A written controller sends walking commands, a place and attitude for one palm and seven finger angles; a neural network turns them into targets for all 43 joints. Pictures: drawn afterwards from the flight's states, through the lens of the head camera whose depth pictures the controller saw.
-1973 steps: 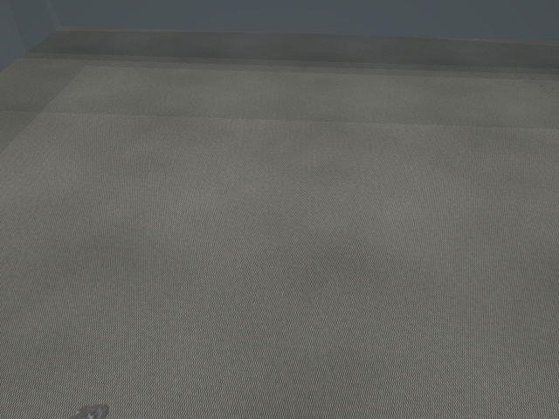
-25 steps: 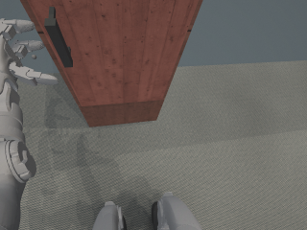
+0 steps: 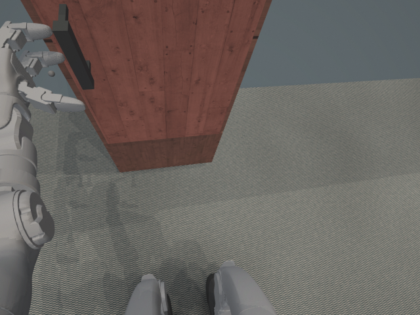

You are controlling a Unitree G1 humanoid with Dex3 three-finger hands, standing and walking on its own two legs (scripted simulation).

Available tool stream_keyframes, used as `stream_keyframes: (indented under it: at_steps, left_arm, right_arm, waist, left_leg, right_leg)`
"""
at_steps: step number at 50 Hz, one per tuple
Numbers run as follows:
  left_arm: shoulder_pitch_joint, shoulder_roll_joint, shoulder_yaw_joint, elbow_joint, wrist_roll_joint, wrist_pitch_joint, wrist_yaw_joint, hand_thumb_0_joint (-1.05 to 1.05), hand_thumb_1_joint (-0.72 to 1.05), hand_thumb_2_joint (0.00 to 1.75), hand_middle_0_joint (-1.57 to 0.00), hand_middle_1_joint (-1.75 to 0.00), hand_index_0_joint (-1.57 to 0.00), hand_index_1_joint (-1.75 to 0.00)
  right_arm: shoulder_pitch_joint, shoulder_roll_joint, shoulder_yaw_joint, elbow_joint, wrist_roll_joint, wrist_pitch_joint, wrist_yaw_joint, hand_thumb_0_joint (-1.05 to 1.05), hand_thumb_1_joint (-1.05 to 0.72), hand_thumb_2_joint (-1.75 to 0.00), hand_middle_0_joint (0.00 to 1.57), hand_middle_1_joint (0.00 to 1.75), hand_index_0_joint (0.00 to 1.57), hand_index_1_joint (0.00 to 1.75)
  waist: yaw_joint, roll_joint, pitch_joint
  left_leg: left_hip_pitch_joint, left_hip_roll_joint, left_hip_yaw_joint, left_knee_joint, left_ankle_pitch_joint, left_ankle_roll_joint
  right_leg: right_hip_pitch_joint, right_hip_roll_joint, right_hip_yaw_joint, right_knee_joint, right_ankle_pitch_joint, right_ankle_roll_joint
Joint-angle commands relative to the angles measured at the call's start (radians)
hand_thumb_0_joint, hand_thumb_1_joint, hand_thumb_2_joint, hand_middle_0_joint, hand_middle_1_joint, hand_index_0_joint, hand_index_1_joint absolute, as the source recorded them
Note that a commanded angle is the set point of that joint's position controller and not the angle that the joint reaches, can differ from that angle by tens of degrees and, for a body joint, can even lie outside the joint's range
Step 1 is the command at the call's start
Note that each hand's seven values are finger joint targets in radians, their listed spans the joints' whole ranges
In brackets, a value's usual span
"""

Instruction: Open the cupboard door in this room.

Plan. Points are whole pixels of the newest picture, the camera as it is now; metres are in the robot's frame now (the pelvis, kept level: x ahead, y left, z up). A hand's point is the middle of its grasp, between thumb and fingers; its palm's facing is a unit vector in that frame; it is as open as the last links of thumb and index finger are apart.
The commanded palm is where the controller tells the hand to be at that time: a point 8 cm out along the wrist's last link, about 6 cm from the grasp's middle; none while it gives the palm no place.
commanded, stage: slide the fingers in behind the handle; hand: left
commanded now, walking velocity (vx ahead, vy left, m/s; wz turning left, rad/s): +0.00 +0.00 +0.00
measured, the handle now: (76, 50) +0.58 +0.18 +0.06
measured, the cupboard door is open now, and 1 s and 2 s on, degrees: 0 0 0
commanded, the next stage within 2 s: close the thumb around the handle in 1.28 s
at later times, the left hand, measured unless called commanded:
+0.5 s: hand (76, 75) +0.52 +0.18 +0.07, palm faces +0.04 -1.00 -0.02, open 14.0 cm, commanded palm +0.50 +0.21 +0.06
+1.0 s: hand (93, 73) +0.53 +0.15 +0.06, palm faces +0.08 -1.00 -0.03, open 14.1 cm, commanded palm +0.51 +0.19 +0.06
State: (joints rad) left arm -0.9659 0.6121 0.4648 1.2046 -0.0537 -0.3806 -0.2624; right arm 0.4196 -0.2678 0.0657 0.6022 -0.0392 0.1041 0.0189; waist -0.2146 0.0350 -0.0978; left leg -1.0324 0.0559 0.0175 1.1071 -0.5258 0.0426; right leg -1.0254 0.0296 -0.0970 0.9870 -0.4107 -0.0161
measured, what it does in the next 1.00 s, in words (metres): stands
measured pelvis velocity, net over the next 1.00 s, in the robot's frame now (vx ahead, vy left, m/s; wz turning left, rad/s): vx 0.00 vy -0.01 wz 0.01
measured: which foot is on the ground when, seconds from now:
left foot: down 0.00-1.00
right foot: down 0.00-1.00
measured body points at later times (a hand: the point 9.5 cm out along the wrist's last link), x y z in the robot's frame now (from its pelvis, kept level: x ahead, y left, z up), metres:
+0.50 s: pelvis +0.00 +0.00 +0.00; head +0.14 +0.02 +0.43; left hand +0.51 +0.23 +0.07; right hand -0.01 -0.26 -0.11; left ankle -0.01 +0.09 -0.66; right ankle +0.02 -0.12 -0.66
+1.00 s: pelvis +0.00 -0.01 +0.00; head +0.15 +0.01 +0.42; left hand +0.52 +0.21 +0.07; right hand -0.03 -0.27 -0.11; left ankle -0.01 +0.09 -0.66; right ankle +0.02 -0.12 -0.66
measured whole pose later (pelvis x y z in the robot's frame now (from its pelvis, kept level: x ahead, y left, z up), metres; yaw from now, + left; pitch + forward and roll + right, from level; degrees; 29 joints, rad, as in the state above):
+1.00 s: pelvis +0.00 -0.01 +0.00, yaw +1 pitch +25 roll -3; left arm -1.00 0.46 0.39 1.22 -0.03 -0.43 -0.09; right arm 0.42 -0.26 0.04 0.63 -0.06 0.06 0.04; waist -0.21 0.04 -0.11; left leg -1.04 0.05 0.02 1.11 -0.52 0.03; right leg -1.05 0.02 -0.09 1.02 -0.42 -0.03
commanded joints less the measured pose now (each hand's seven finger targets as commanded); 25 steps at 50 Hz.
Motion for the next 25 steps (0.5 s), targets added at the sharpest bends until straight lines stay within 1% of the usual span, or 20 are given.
stream_keyframes:
  at_steps: [1, 3, 4, 5, 7, 8, 9, 10, 11, 12, 14, 15, 16, 17, 18, 20, 21, 22, 24, 25]
  left_arm:
    - [-0.423, 0.19, -0.024, -0.231, -0.02, -0.082, 0.001, 0.0, -0.5, 0.3, -0.3, -1.2, -0.3, -1.2]
    - [-0.413, 0.206, -0.005, -0.21, -0.028, -0.076, 0.001, 0.0, -0.5, 0.3, -0.3, -1.2, -0.3, -1.2]
    - [-0.397, 0.203, 0.0, -0.199, -0.029, -0.072, 0.003, 0.0, -0.5, 0.3, -0.3, -1.2, -0.3, -1.2]
    - [-0.4, 0.2, -0.008, -0.202, -0.024, -0.07, 0.007, 0.0, -0.5, 0.3, -0.3, -1.2, -0.3, -1.2]
    - [-0.431, 0.186, -0.02, -0.243, -0.018, -0.083, 0.019, 0.0, -0.5, 0.3, -0.3, -1.2, -0.3, -1.2]
    - [-0.425, 0.191, -0.013, -0.255, -0.016, -0.089, 0.025, 0.0, -0.5, 0.3, -0.3, -1.2, -0.3, -1.2]
    - [-0.404, 0.194, -0.004, -0.241, -0.014, -0.092, 0.033, 0.0, -0.5, 0.3, -0.3, -1.2, -0.3, -1.2]
    - [-0.415, 0.17, -0.022, -0.254, -0.016, -0.098, 0.038, 0.0, -0.5, 0.3, -0.3, -1.2, -0.3, -1.2]
    - [-0.402, 0.148, -0.034, -0.24, -0.014, -0.099, 0.042, 0.0, -0.5, 0.3, -0.3, -1.2, -0.3, -1.2]
    - [-0.419, 0.123, -0.052, -0.24, -0.017, -0.103, 0.046, 0.0, -0.5, 0.3, -0.3, -1.2, -0.3, -1.2]
    - [-0.403, 0.137, -0.033, -0.202, -0.013, -0.098, 0.059, 0.0, -0.5, 0.3, -0.3, -1.2, -0.3, -1.2]
    - [-0.42, 0.132, -0.041, -0.199, -0.009, -0.096, 0.063, 0.0, -0.5, 0.3, -0.3, -1.2, -0.3, -1.2]
    - [-0.444, 0.121, -0.054, -0.224, -0.006, -0.101, 0.066, 0.0, -0.5, 0.3, -0.3, -1.2, -0.3, -1.2]
    - [-0.454, 0.121, -0.05, -0.245, -0.006, -0.11, 0.071, 0.0, -0.5, 0.3, -0.3, -1.2, -0.3, -1.2]
    - [-0.445, 0.125, -0.044, -0.247, -0.005, -0.114, 0.076, 0.0, -0.5, 0.3, -0.3, -1.2, -0.3, -1.2]
    - [-0.445, 0.101, -0.057, -0.239, -0.004, -0.12, 0.085, 0.0, -0.5, 0.3, -0.3, -1.2, -0.3, -1.2]
    - [-0.432, 0.086, -0.067, -0.236, -0.001, -0.121, 0.09, 0.0, -0.5, 0.3, -0.3, -1.2, -0.3, -1.2]
    - [-0.449, 0.064, -0.08, -0.235, -0.002, -0.123, 0.094, 0.0, -0.5, 0.3, -0.3, -1.2, -0.3, -1.2]
    - [-0.438, 0.077, -0.067, -0.207, 0.003, -0.118, 0.105, 0.0, -0.5, 0.3, -0.3, -1.2, -0.3, -1.2]
    - [-0.438, 0.066, -0.075, -0.177, 0.008, -0.11, 0.111, 0.0, -0.5, 0.3, -0.3, -1.2, -0.3, -1.2]
  right_arm:
    - [0.196, -0.189, -0.08, -0.021, 0.0, -0.01, -0.009, 0.0, -0.9, -0.9, 0.2, 0.3, 0.2, 0.3]
    - [0.2, -0.194, -0.082, -0.019, 0.002, -0.008, -0.01, 0.0, -0.9, -0.9, 0.2, 0.3, 0.2, 0.3]
    - [0.198, -0.192, -0.08, -0.025, 0.002, -0.008, -0.009, 0.0, -0.9, -0.9, 0.2, 0.3, 0.2, 0.3]
    - [0.193, -0.191, -0.08, -0.025, 0.003, -0.008, -0.01, 0.0, -0.9, -0.9, 0.2, 0.3, 0.2, 0.3]
    - [0.193, -0.186, -0.081, -0.028, 0.001, -0.011, -0.009, 0.0, -0.9, -0.9, 0.2, 0.3, 0.2, 0.3]
    - [0.194, -0.186, -0.084, -0.026, -0.001, -0.012, -0.007, 0.0, -0.9, -0.9, 0.2, 0.3, 0.2, 0.3]
    - [0.192, -0.185, -0.084, -0.029, -0.001, -0.012, -0.006, 0.0, -0.9, -0.9, 0.2, 0.3, 0.2, 0.3]
    - [0.187, -0.182, -0.084, -0.028, -0.001, -0.014, -0.005, 0.0, -0.9, -0.9, 0.2, 0.3, 0.2, 0.3]
    - [0.185, -0.18, -0.084, -0.027, 0.0, -0.014, -0.003, 0.0, -0.9, -0.9, 0.2, 0.3, 0.2, 0.3]
    - [0.188, -0.18, -0.085, -0.026, -0.002, -0.016, -0.001, 0.0, -0.9, -0.9, 0.2, 0.3, 0.2, 0.3]
    - [0.187, -0.183, -0.086, -0.021, -0.001, -0.015, -0.001, 0.0, -0.9, -0.9, 0.2, 0.3, 0.2, 0.3]
    - [0.182, -0.182, -0.084, -0.023, -0.001, -0.016, -0.002, 0.0, -0.9, -0.9, 0.2, 0.3, 0.2, 0.3]
    - [0.18, -0.18, -0.085, -0.023, -0.002, -0.02, -0.001, 0.0, -0.9, -0.9, 0.2, 0.3, 0.2, 0.3]
    - [0.184, -0.18, -0.086, -0.027, -0.005, -0.023, -0.001, 0.0, -0.9, -0.9, 0.2, 0.3, 0.2, 0.3]
    - [0.185, -0.18, -0.088, -0.022, -0.006, -0.024, 0.001, 0.0, -0.9, -0.9, 0.2, 0.3, 0.2, 0.3]
    - [0.181, -0.177, -0.089, -0.019, -0.005, -0.026, 0.002, 0.0, -0.9, -0.9, 0.2, 0.3, 0.2, 0.3]
    - [0.179, -0.174, -0.088, -0.02, -0.005, -0.027, 0.004, 0.0, -0.9, -0.9, 0.2, 0.3, 0.2, 0.3]
    - [0.183, -0.175, -0.09, -0.021, -0.008, -0.027, 0.005, 0.0, -0.9, -0.9, 0.2, 0.3, 0.2, 0.3]
    - [0.182, -0.176, -0.09, -0.013, -0.007, -0.026, 0.006, 0.0, -0.9, -0.9, 0.2, 0.3, 0.2, 0.3]
    - [0.18, -0.175, -0.087, -0.014, -0.006, -0.026, 0.006, 0.0, -0.9, -0.9, 0.2, 0.3, 0.2, 0.3]
  waist:
    - [-0.011, 0.183, -0.536]
    - [-0.008, 0.151, -0.521]
    - [-0.001, 0.145, -0.516]
    - [-0.003, 0.148, -0.5]
    - [-0.004, 0.176, -0.509]
    - [0.002, 0.177, -0.542]
    - [0.009, 0.165, -0.534]
    - [0.002, 0.168, -0.528]
    - [0.006, 0.168, -0.517]
    - [-0.009, 0.168, -0.504]
    - [-0.002, 0.131, -0.491]
    - [-0.007, 0.135, -0.476]
    - [-0.008, 0.15, -0.493]
    - [-0.003, 0.173, -0.518]
    - [0.0, 0.166, -0.547]
    - [-0.005, 0.144, -0.525]
    - [0.004, 0.16, -0.531]
    - [-0.009, 0.16, -0.53]
    - [-0.003, 0.136, -0.517]
    - [-0.01, 0.114, -0.482]
  left_leg:
    - [0.439, -0.014, -0.094, -0.113, 0.559, -0.023]
    - [0.422, -0.014, -0.096, -0.116, 0.556, -0.023]
    - [0.398, -0.018, -0.091, -0.119, 0.534, -0.021]
    - [0.389, -0.019, -0.086, -0.121, 0.517, -0.019]
    - [0.415, -0.019, -0.09, -0.12, 0.544, -0.021]
    - [0.436, -0.018, -0.092, -0.116, 0.561, -0.024]
    - [0.428, -0.019, -0.091, -0.118, 0.559, -0.027]
    - [0.434, -0.018, -0.093, -0.12, 0.567, -0.028]
    - [0.431, -0.019, -0.091, -0.12, 0.559, -0.029]
    - [0.451, -0.016, -0.098, -0.119, 0.572, -0.029]
    - [0.412, -0.019, -0.093, -0.119, 0.531, -0.027]
    - [0.396, -0.021, -0.091, -0.123, 0.505, -0.026]
    - [0.403, -0.024, -0.091, -0.123, 0.5, -0.027]
    - [0.437, -0.022, -0.096, -0.12, 0.539, -0.029]
    - [0.45, -0.022, -0.097, -0.115, 0.553, -0.033]
    - [0.436, -0.022, -0.098, -0.116, 0.548, -0.034]
    - [0.44, -0.023, -0.096, -0.116, 0.55, -0.034]
    - [0.459, -0.022, -0.1, -0.112, 0.568, -0.035]
    - [0.428, -0.023, -0.099, -0.112, 0.537, -0.035]
    - [0.396, -0.025, -0.096, -0.116, 0.501, -0.031]
  right_leg:
    - [0.219, 0.032, 0.053, -0.071, 0.34, -0.008]
    - [0.231, 0.033, 0.051, -0.072, 0.346, -0.009]
    - [0.246, 0.032, 0.053, -0.072, 0.341, -0.008]
    - [0.243, 0.03, 0.056, -0.076, 0.335, -0.007]
    - [0.233, 0.03, 0.054, -0.068, 0.346, -0.012]
    - [0.236, 0.031, 0.054, -0.066, 0.352, -0.01]
    - [0.24, 0.031, 0.053, -0.066, 0.348, -0.01]
    - [0.234, 0.03, 0.051, -0.066, 0.35, -0.009]
    - [0.229, 0.03, 0.051, -0.066, 0.34, -0.01]
    - [0.2, 0.032, 0.045, -0.065, 0.337, -0.011]
    - [0.213, 0.03, 0.049, -0.067, 0.32, -0.007]
    - [0.211, 0.028, 0.05, -0.068, 0.309, -0.006]
    - [0.213, 0.027, 0.052, -0.066, 0.306, -0.007]
    - [0.206, 0.028, 0.048, -0.058, 0.319, -0.012]
    - [0.213, 0.028, 0.05, -0.058, 0.328, -0.009]
    - [0.213, 0.027, 0.049, -0.058, 0.329, -0.007]
    - [0.21, 0.026, 0.05, -0.056, 0.326, -0.009]
    - [0.19, 0.027, 0.046, -0.054, 0.328, -0.01]
    - [0.194, 0.026, 0.047, -0.053, 0.316, -0.008]
    - [0.191, 0.026, 0.047, -0.056, 0.3, -0.007]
